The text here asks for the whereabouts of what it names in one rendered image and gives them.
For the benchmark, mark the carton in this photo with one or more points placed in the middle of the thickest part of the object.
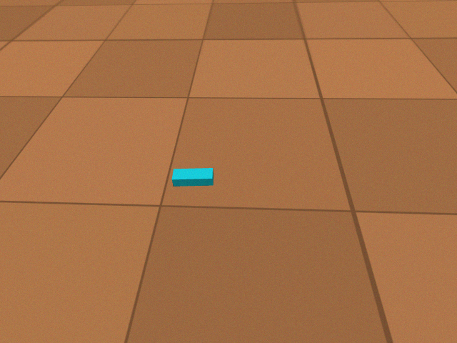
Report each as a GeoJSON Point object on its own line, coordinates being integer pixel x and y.
{"type": "Point", "coordinates": [193, 177]}

